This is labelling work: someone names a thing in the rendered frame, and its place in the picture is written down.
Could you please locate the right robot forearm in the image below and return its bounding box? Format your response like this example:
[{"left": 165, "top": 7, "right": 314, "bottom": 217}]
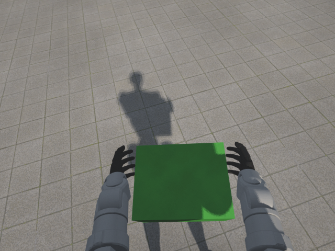
[{"left": 237, "top": 169, "right": 294, "bottom": 251}]

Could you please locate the robot right hand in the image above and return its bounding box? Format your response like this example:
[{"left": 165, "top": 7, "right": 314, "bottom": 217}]
[{"left": 226, "top": 142, "right": 255, "bottom": 176}]

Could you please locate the left robot forearm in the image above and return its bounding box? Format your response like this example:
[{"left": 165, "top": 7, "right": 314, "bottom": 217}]
[{"left": 85, "top": 172, "right": 131, "bottom": 251}]

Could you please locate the carton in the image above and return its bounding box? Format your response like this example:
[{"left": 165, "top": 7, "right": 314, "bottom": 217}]
[{"left": 132, "top": 142, "right": 235, "bottom": 222}]

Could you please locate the robot left hand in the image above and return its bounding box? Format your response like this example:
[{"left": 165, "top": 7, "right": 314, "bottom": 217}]
[{"left": 110, "top": 145, "right": 135, "bottom": 178}]

